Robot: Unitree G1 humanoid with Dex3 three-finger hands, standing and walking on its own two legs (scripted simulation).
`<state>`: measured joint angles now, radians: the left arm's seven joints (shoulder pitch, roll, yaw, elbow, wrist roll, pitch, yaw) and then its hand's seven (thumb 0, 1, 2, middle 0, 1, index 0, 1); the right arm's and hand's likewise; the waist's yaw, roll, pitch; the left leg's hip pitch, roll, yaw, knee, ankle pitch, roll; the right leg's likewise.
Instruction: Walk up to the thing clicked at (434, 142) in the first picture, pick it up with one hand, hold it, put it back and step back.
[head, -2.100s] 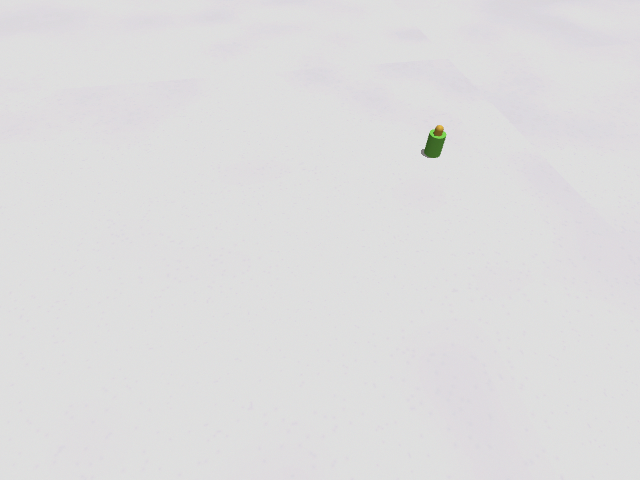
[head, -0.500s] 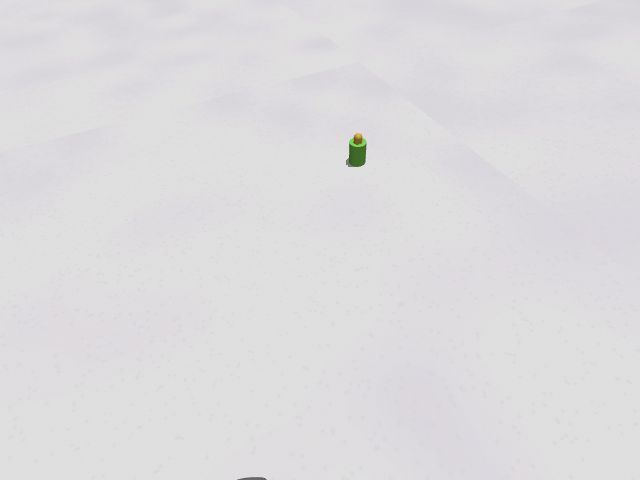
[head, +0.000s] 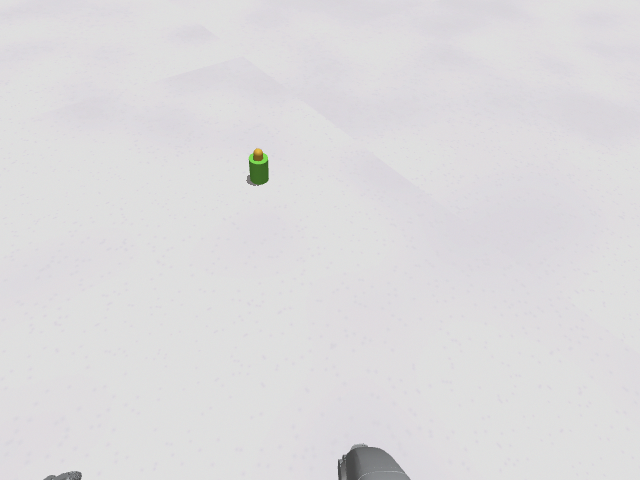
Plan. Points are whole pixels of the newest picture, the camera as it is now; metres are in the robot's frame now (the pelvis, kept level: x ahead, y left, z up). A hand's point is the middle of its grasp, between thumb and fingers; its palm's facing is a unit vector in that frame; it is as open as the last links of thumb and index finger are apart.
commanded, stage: walk up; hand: left
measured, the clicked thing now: (258, 164) +1.46 +0.13 -0.69
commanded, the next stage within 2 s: none
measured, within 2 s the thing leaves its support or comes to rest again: neither
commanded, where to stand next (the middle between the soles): +1.10 -0.06 m, yaw -3 degrees
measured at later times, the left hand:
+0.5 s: hand (158, 350) +0.33 +0.22 -0.13, palm faces -0.06 -0.93 -0.37, open 7.4 cm
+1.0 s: hand (184, 219) +0.62 +0.23 -0.13, palm faces -0.14 -0.92 -0.38, open 7.4 cm
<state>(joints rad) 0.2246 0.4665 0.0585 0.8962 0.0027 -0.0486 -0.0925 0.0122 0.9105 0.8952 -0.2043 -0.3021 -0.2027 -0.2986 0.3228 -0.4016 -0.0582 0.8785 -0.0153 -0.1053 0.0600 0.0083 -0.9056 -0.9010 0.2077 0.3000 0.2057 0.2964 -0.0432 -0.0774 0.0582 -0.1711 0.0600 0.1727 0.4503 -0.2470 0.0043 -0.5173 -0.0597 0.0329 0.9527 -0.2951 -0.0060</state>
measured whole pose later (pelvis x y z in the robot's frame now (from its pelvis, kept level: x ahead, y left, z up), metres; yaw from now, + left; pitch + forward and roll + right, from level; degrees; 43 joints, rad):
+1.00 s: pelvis +0.51 -0.04 -0.01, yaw -4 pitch -2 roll +2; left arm 0.23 0.44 0.06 0.91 0.01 -0.06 -0.09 0.01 0.91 0.90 -0.21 -0.30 -0.20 -0.30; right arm 0.34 -0.42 -0.05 0.87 0.00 -0.07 0.07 0.01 -0.90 -0.90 0.21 0.30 0.21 0.30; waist -0.03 -0.02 0.07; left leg -0.10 0.05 0.12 0.50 -0.36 -0.01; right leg -0.47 -0.11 -0.04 0.64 -0.17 -0.02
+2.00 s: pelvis +0.89 -0.08 -0.01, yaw -1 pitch -3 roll +0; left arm 0.27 0.39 0.05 0.88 0.01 -0.10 -0.04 0.01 0.91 0.89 -0.21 -0.30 -0.21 -0.30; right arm 0.29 -0.44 -0.05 0.89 0.00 -0.01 0.05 0.01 -0.91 -0.90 0.20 0.30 0.20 0.30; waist 0.01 0.07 0.09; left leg -0.38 0.03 0.00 1.06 -0.43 0.03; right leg -0.33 -0.04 -0.08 0.61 -0.22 -0.03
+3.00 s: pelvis +1.05 -0.03 +0.00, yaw -3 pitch -2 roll +1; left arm 0.05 0.35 -0.01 1.10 -0.01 -0.01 -0.01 0.01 0.91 0.89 -0.21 -0.30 -0.21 -0.30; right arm 0.07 -0.36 0.01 1.12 0.01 -0.01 0.02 0.01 -0.91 -0.90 0.21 0.30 0.20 0.30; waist 0.00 0.00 0.07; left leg -0.19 0.05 0.09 0.46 -0.22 -0.01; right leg -0.23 -0.03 -0.01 0.48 -0.21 0.02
